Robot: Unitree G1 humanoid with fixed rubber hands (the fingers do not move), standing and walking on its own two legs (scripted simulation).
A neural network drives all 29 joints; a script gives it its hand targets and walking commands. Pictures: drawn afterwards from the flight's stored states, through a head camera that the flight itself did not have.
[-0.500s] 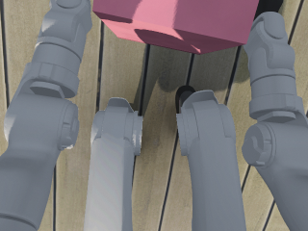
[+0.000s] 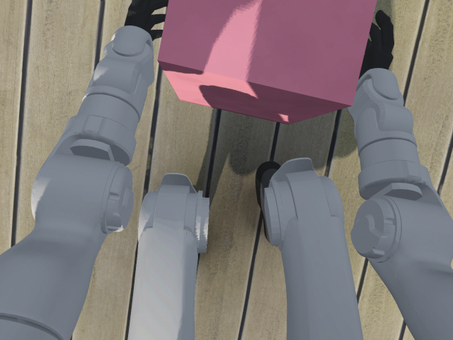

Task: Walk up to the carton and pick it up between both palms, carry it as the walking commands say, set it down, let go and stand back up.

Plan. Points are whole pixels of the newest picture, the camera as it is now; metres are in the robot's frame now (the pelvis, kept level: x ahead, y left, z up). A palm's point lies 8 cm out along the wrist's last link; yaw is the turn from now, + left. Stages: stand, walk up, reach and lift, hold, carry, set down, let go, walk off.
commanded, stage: set down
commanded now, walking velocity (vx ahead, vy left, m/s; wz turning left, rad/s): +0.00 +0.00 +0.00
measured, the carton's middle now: (251, 60) +0.50 -0.07 -0.22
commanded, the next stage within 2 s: none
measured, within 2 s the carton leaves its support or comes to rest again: rests again in 0.94 s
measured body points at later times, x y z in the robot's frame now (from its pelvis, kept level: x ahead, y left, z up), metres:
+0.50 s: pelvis +0.00 +0.00 +0.01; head +0.33 +0.00 +0.31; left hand +0.54 +0.09 -0.16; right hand +0.47 -0.25 -0.15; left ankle +0.10 +0.09 -0.34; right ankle +0.16 -0.14 -0.34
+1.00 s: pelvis +0.01 +0.00 +0.01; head +0.37 +0.01 +0.28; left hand +0.54 +0.10 -0.19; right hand +0.47 -0.25 -0.17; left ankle +0.10 +0.09 -0.34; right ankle +0.16 -0.14 -0.34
